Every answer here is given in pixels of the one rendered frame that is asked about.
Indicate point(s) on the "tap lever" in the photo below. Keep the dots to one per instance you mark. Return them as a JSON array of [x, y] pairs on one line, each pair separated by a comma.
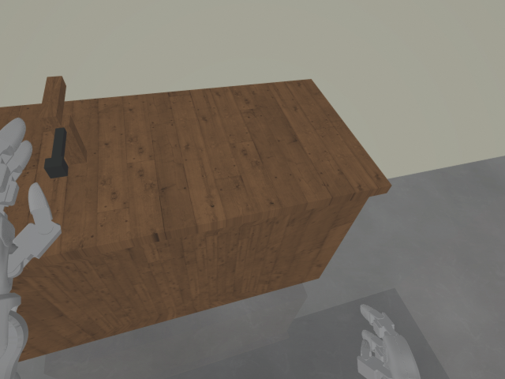
[[56, 166]]

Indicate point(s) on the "right robot hand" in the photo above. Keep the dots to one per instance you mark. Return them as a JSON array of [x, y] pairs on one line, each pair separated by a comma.
[[393, 358]]

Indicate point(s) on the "counter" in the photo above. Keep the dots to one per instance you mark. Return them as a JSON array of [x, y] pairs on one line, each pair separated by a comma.
[[179, 202]]

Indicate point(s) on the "left robot hand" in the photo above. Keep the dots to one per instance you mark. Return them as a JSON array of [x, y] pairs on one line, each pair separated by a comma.
[[34, 239]]

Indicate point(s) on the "left robot forearm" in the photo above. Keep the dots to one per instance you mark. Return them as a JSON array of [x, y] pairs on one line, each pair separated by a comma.
[[13, 335]]

